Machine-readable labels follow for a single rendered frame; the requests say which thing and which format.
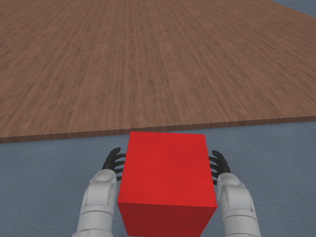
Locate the robot left hand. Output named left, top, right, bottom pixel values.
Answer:
left=102, top=147, right=126, bottom=181

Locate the robot left forearm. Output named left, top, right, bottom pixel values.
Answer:
left=72, top=169, right=117, bottom=237

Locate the robot right forearm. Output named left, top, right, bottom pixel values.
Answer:
left=217, top=173, right=261, bottom=237

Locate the robot right hand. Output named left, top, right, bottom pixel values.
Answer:
left=208, top=150, right=231, bottom=185

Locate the carton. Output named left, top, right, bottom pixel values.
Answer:
left=117, top=131, right=217, bottom=237

